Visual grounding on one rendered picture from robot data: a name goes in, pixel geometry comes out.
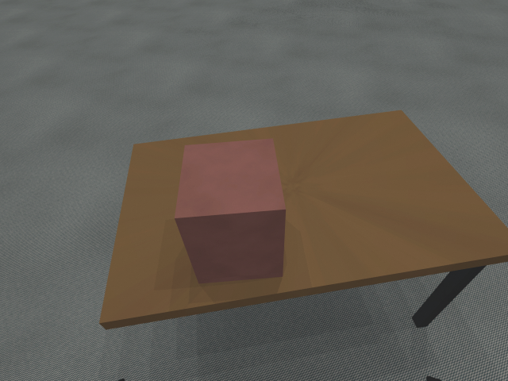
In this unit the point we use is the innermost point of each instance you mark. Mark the carton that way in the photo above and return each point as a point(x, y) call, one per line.
point(230, 210)

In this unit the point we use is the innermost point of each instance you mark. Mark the table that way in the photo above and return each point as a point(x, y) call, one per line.
point(368, 200)

